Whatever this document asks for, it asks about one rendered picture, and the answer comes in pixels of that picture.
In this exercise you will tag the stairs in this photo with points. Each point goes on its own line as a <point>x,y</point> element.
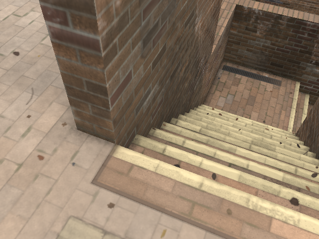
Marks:
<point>302,110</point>
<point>260,159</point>

